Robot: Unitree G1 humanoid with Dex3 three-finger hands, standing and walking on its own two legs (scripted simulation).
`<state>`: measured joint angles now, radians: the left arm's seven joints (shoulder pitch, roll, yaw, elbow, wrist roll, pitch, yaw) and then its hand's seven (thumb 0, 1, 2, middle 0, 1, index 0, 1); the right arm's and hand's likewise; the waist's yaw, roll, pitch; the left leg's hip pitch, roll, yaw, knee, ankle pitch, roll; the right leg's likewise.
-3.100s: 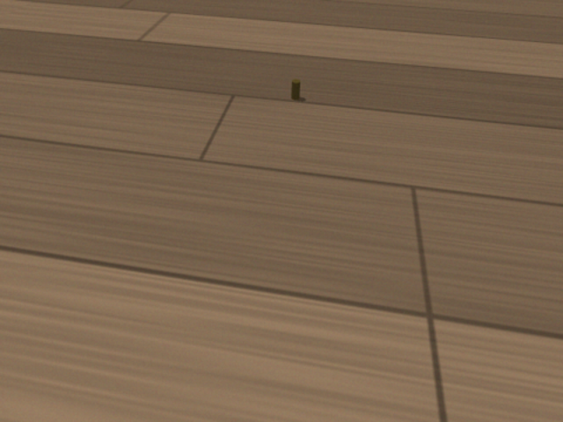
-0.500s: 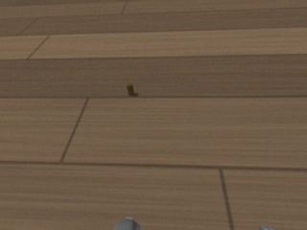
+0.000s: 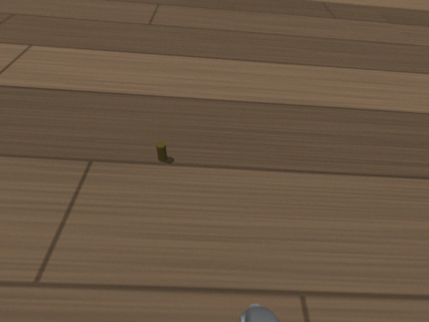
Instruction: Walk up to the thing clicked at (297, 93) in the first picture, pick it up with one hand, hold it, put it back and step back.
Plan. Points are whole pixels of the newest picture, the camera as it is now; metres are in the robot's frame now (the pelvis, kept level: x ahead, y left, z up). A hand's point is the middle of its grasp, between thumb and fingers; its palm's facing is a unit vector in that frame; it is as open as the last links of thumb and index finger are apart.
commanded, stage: walk up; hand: left
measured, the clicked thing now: (161, 151) +1.20 +0.24 -0.71
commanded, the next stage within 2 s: none
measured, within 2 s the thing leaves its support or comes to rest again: neither
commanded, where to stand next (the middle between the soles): +0.88 +0.04 m, yaw -2 degrees
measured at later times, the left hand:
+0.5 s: hand (107, 269) +0.27 +0.22 -0.12, palm faces +0.00 -0.91 -0.41, open 7.4 cm
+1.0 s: hand (98, 203) +0.46 +0.30 -0.15, palm faces -0.03 -0.94 -0.34, open 7.4 cm
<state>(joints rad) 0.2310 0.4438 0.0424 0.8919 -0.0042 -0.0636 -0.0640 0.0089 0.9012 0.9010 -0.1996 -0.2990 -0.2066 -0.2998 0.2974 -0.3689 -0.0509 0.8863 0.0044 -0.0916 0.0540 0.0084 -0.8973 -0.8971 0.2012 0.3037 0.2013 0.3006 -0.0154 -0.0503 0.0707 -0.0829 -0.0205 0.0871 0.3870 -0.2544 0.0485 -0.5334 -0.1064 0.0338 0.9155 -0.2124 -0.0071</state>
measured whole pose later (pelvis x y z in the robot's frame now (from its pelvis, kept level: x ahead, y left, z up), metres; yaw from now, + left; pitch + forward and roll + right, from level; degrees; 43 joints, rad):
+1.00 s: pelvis +0.42 +0.02 +0.00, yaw +1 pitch -4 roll +0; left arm 0.31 0.43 0.04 0.90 0.00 -0.05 -0.05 0.01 0.90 0.90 -0.20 -0.30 -0.21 -0.30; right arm 0.27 -0.37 -0.05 0.84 0.00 -0.08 0.05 0.01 -0.90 -0.90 0.20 0.30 0.20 0.30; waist 0.00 -0.04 0.10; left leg -0.16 0.01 0.09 0.46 -0.24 0.04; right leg -0.47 -0.07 0.05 0.96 -0.31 -0.02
